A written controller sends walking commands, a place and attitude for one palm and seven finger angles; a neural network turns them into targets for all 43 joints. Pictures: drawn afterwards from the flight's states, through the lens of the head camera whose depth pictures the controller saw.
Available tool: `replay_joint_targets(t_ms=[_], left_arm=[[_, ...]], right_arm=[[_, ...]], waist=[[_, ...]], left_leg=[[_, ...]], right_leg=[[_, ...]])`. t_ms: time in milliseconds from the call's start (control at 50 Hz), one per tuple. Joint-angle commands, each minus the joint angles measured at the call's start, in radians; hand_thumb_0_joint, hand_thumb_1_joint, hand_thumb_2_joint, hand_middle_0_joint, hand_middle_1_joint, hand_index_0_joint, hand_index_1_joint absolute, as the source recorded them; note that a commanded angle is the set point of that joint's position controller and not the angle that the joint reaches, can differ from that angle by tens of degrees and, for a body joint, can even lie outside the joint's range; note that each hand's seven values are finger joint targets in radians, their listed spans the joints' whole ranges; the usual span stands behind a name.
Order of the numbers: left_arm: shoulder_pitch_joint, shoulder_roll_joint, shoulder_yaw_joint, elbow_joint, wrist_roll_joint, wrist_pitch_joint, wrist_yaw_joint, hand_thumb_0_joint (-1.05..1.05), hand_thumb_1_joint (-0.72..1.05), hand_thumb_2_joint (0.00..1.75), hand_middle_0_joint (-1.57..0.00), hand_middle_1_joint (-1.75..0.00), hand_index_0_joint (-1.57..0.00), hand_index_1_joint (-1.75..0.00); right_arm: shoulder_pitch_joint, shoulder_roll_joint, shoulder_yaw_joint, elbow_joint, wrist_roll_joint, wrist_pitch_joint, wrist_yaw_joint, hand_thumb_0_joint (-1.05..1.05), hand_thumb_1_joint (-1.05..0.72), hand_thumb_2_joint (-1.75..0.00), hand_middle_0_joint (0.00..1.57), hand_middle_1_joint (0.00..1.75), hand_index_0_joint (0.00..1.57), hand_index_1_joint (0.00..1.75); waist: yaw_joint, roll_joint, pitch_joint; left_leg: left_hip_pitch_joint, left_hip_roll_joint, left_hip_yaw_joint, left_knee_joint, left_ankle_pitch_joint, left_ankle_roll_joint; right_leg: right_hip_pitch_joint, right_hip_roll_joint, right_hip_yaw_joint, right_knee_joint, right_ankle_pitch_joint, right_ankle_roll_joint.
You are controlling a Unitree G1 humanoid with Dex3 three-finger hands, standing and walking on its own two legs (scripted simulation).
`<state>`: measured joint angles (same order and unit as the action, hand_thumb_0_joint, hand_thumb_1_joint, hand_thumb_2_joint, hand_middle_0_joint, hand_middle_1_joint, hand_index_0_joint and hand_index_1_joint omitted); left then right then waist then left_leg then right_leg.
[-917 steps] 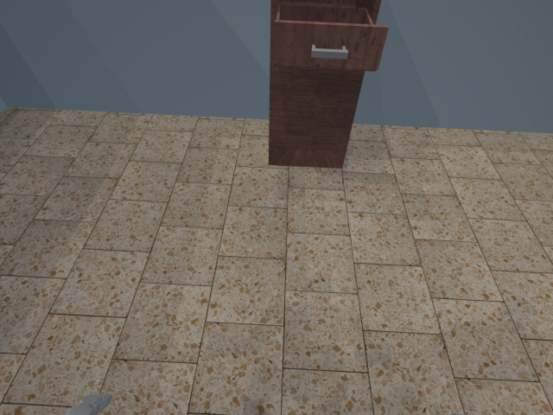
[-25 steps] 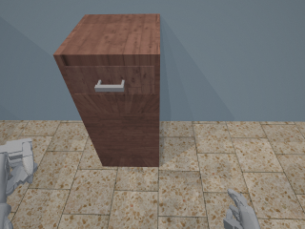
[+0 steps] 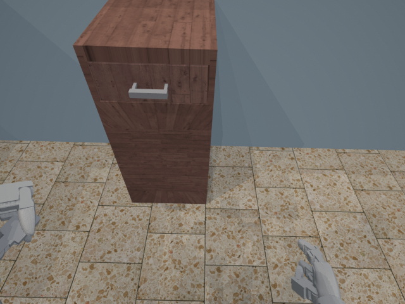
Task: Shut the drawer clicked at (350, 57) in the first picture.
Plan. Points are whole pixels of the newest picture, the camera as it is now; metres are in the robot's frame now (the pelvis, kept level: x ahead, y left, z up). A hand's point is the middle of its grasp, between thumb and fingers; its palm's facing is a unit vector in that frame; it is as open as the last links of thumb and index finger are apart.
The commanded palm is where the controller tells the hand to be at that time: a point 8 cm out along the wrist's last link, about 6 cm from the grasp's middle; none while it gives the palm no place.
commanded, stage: step back with the hand held close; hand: left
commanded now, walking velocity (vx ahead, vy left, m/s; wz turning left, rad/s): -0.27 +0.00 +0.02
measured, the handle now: (149, 90) +0.71 +0.23 +0.02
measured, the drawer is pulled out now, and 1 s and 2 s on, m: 0.00 0.00 0.00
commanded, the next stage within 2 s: stop stepping back and stand still in 0.66 s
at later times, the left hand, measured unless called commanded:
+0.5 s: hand out of the picture +0.10 +0.25 +0.17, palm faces +0.39 -0.80 -0.46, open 3.3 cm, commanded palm +0.03 +0.29 +0.19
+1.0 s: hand out of the picture -0.02 +0.23 +0.18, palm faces +0.32 -0.84 -0.43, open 3.3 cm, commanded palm -0.07 +0.27 +0.19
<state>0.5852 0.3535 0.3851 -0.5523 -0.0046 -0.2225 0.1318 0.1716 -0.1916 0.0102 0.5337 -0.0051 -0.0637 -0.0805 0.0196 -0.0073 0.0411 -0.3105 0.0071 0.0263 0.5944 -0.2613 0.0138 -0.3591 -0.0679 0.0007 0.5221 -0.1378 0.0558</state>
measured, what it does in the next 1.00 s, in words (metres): walks backwards: right foot, then right foot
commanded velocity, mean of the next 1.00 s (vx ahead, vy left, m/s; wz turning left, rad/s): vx -0.20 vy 0.02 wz -0.02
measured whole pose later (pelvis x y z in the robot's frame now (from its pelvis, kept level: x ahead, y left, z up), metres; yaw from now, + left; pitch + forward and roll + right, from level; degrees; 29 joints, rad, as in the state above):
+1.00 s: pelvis -0.21 +0.00 +0.01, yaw -2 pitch +2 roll +0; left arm 0.66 0.41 0.38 -0.63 -0.04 -0.21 0.14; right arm 0.25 -0.19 0.02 0.65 0.00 -0.10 -0.07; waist -0.01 -0.05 -0.07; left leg -0.47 0.00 0.04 0.78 -0.28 -0.01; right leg -0.19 -0.02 0.01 0.49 -0.34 0.02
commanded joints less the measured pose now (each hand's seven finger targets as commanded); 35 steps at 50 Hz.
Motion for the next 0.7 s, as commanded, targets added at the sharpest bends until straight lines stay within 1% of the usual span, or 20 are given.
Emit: replay_joint_targets(t_ms=[0, 60, 120, 180, 220, 240, 300, 320, 340, 380, 420, 460, 480, 500, 520, 540, 560, 600, 640, 680], left_arm=[[-0.047, 0.154, 0.098, -0.208, -0.005, -0.074, 0.025, 0.0, 0.9, 0.9, -1.4, -1.6, -1.4, -1.6], [-0.051, 0.162, 0.098, -0.213, -0.008, -0.082, 0.036, 0.0, 0.9, 0.9, -1.4, -1.6, -1.4, -1.6], [-0.051, 0.162, 0.096, -0.231, -0.008, -0.093, 0.046, 0.0, 0.9, 0.9, -1.4, -1.6, -1.4, -1.6], [-0.026, 0.168, 0.124, -0.243, -0.001, -0.102, 0.049, 0.0, 0.9, 0.9, -1.4, -1.6, -1.4, -1.6], [0.002, 0.165, 0.135, -0.229, 0.01, -0.112, 0.044, 0.0, 0.9, 0.9, -1.4, -1.6, -1.4, -1.6], [0.009, 0.175, 0.147, -0.226, 0.012, -0.114, 0.041, 0.0, 0.9, 0.9, -1.4, -1.6, -1.4, -1.6], [0.006, 0.175, 0.152, -0.199, 0.027, -0.135, 0.031, 0.0, 0.9, 0.9, -1.4, -1.6, -1.4, -1.6], [0.009, 0.182, 0.152, -0.18, 0.023, -0.14, 0.028, 0.0, 0.9, 0.9, -1.4, -1.6, -1.4, -1.6], [-0.002, 0.192, 0.138, -0.209, 0.005, -0.139, 0.026, 0.0, 0.9, 0.9, -1.4, -1.6, -1.4, -1.6], [-0.013, 0.193, 0.116, -0.219, -0.021, -0.133, 0.029, 0.0, 0.9, 0.9, -1.4, -1.6, -1.4, -1.6], [-0.004, 0.209, 0.135, -0.241, -0.022, -0.118, 0.032, 0.0, 0.9, 0.9, -1.4, -1.6, -1.4, -1.6], [0.037, 0.206, 0.147, -0.239, -0.029, -0.107, 0.037, 0.0, 0.9, 0.9, -1.4, -1.6, -1.4, -1.6], [0.039, 0.2, 0.143, -0.259, -0.033, -0.109, 0.035, 0.0, 0.9, 0.9, -1.4, -1.6, -1.4, -1.6], [0.039, 0.195, 0.145, -0.296, -0.031, -0.123, 0.035, 0.0, 0.9, 0.9, -1.4, -1.6, -1.4, -1.6], [0.028, 0.203, 0.155, -0.323, -0.015, -0.134, 0.036, 0.0, 0.9, 0.9, -1.4, -1.6, -1.4, -1.6], [0.019, 0.211, 0.154, -0.318, -0.012, -0.144, 0.033, 0.0, 0.9, 0.9, -1.4, -1.6, -1.4, -1.6], [0.024, 0.216, 0.179, -0.309, -0.011, -0.146, 0.039, 0.0, 0.9, 0.9, -1.4, -1.6, -1.4, -1.6], [0.01, 0.185, 0.146, -0.336, -0.029, -0.139, 0.043, 0.0, 0.9, 0.9, -1.4, -1.6, -1.4, -1.6], [0.028, 0.157, 0.112, -0.322, -0.036, -0.127, 0.044, 0.0, 0.9, 0.9, -1.4, -1.6, -1.4, -1.6], [0.014, 0.134, 0.066, -0.286, -0.038, -0.112, 0.04, 0.0, 0.9, 0.9, -1.4, -1.6, -1.4, -1.6]], right_arm=[[-0.045, -0.14, -0.059, -0.139, -0.006, -0.056, -0.011, 0.0, -0.9, -0.9, 0.2, 0.3, 0.2, 0.3], [-0.035, -0.137, -0.054, -0.13, -0.008, -0.059, -0.017, 0.0, -0.9, -0.9, 0.2, 0.3, 0.2, 0.3], [-0.032, -0.144, -0.054, -0.129, -0.005, -0.066, -0.022, 0.0, -0.9, -0.9, 0.2, 0.3, 0.2, 0.3], [-0.049, -0.157, -0.056, -0.137, -0.004, -0.08, -0.026, 0.0, -0.9, -0.9, 0.2, 0.3, 0.2, 0.3], [-0.054, -0.151, -0.063, -0.143, 0.0, -0.091, -0.022, 0.0, -0.9, -0.9, 0.2, 0.3, 0.2, 0.3], [-0.06, -0.146, -0.063, -0.147, -0.001, -0.096, -0.022, 0.0, -0.9, -0.9, 0.2, 0.3, 0.2, 0.3], [-0.063, -0.152, -0.074, -0.143, -0.004, -0.107, -0.016, 0.0, -0.9, -0.9, 0.2, 0.3, 0.2, 0.3], [-0.044, -0.146, -0.077, -0.127, -0.008, -0.106, -0.011, 0.0, -0.9, -0.9, 0.2, 0.3, 0.2, 0.3], [-0.024, -0.135, -0.072, -0.105, -0.013, -0.098, 0.001, 0.0, -0.9, -0.9, 0.2, 0.3, 0.2, 0.3], [-0.024, -0.11, -0.073, -0.067, -0.012, -0.089, 0.014, 0.0, -0.9, -0.9, 0.2, 0.3, 0.2, 0.3], [-0.037, -0.11, -0.077, -0.073, -0.008, -0.076, 0.007, 0.0, -0.9, -0.9, 0.2, 0.3, 0.2, 0.3], [-0.048, -0.1, -0.07, -0.072, -0.006, -0.065, 0.002, 0.0, -0.9, -0.9, 0.2, 0.3, 0.2, 0.3], [-0.057, -0.117, -0.067, -0.076, -0.005, -0.061, -0.003, 0.0, -0.9, -0.9, 0.2, 0.3, 0.2, 0.3], [-0.077, -0.145, -0.074, -0.093, -0.007, -0.069, -0.012, 0.0, -0.9, -0.9, 0.2, 0.3, 0.2, 0.3], [-0.074, -0.156, -0.077, -0.101, -0.016, -0.088, -0.013, 0.0, -0.9, -0.9, 0.2, 0.3, 0.2, 0.3], [-0.049, -0.131, -0.08, -0.084, -0.026, -0.109, -0.011, 0.0, -0.9, -0.9, 0.2, 0.3, 0.2, 0.3], [-0.038, -0.127, -0.078, -0.073, -0.038, -0.123, -0.008, 0.0, -0.9, -0.9, 0.2, 0.3, 0.2, 0.3], [-0.028, -0.128, -0.085, -0.06, -0.026, -0.136, 0.002, 0.0, -0.9, -0.9, 0.2, 0.3, 0.2, 0.3], [-0.033, -0.126, -0.087, -0.046, -0.021, -0.15, 0.011, 0.0, -0.9, -0.9, 0.2, 0.3, 0.2, 0.3], [-0.025, -0.121, -0.072, -0.021, -0.02, -0.153, 0.021, 0.0, -0.9, -0.9, 0.2, 0.3, 0.2, 0.3]], waist=[[-0.024, -0.017, -0.072], [-0.027, -0.025, -0.078], [-0.031, 0.045, -0.081], [-0.022, 0.191, -0.105], [-0.012, 0.213, -0.143], [-0.012, 0.217, -0.142], [-0.013, 0.102, -0.054], [-0.024, 0.019, -0.019], [-0.036, -0.055, -0.048], [-0.037, -0.163, -0.178], [-0.03, -0.197, -0.231], [-0.031, -0.165, -0.193], [-0.036, -0.059, -0.155], [-0.029, 0.164, -0.145], [-0.023, 0.33, -0.182], [-0.033, 0.345, -0.208], [-0.031, 0.289, -0.207], [-0.022, 0.169, -0.192], [-0.012, 0.171, -0.208], [-0.03, 0.221, -0.192]], left_leg=[[-0.201, 0.023, -0.047, -0.137, -0.259, 0.032], [-0.111, 0.016, -0.049, -0.088, -0.246, 0.018], [-0.13, 0.039, -0.081, -0.14, -0.269, 0.024], [-0.362, 0.139, -0.194, -0.351, -0.326, 0.072], [-0.455, 0.199, -0.231, -0.382, -0.342, 0.102], [-0.468, 0.192, -0.225, -0.367, -0.309, 0.104], [-0.581, 0.124, -0.162, -0.225, -0.427, 0.099], [-0.487, 0.063, -0.131, -0.111, -0.362, 0.067], [-0.299, 0.007, -0.073, 0.016, -0.192, 0.014], [-0.047, -0.024, -0.042, 0.199, -0.03, -0.028], [0.012, -0.024, -0.043, 0.232, -0.091, -0.02], [0.067, -0.006, -0.051, 0.053, -0.061, -0.009], [0.064, 0.027, -0.09, -0.118, -0.015, 0.011], [-0.04, 0.145, -0.23, -0.269, 0.039, 0.059], [-0.191, 0.3, -0.381, -0.365, 0.073, 0.12], [-0.231, 0.359, -0.434, -0.433, -0.032, 0.154], [-0.266, 0.382, -0.442, -0.441, -0.136, 0.172], [-0.076, 0.322, -0.316, -0.33, 0.082, 0.167], [0.053, 0.277, -0.23, -0.295, 0.189, 0.139], [0.084, 0.26, -0.232, -0.358, 0.084, 0.119]], right_leg=[[0.117, -0.018, 0.119, -0.147, -0.209, -0.061], [-0.011, -0.034, 0.112, -0.199, -0.356, -0.071], [-0.012, -0.005, 0.073, -0.144, -0.351, -0.059], [0.243, 0.089, 0.002, 0.122, -0.122, -0.026], [0.365, 0.118, -0.004, 0.265, -0.002, -0.017], [0.376, 0.119, 0.004, 0.269, 0.03, -0.018], [0.367, 0.074, 0.125, 0.136, -0.013, -0.043], [0.227, 0.016, 0.23, -0.006, -0.037, -0.082], [0.07, -0.093, 0.322, -0.12, 0.047, -0.135], [-0.035, -0.19, 0.306, -0.173, 0.241, -0.191], [-0.049, -0.187, 0.254, -0.171, 0.193, -0.185], [-0.105, -0.131, 0.191, -0.139, 0.056, -0.142], [-0.13, -0.048, 0.134, -0.065, -0.047, -0.094], [-0.064, 0.075, 0.058, 0.119, -0.106, -0.044], [0.075, 0.143, 0.004, 0.378, -0.22, -0.025], [0.079, 0.157, 0.054, 0.605, -0.344, -0.031], [0.07, 0.147, 0.102, 0.718, -0.342, -0.034], [-0.067, 0.123, 0.083, 0.631, -0.358, -0.038], [-0.077, 0.111, 0.026, 0.481, -0.375, -0.033], [-0.058, 0.121, -0.008, 0.364, -0.398, -0.034]])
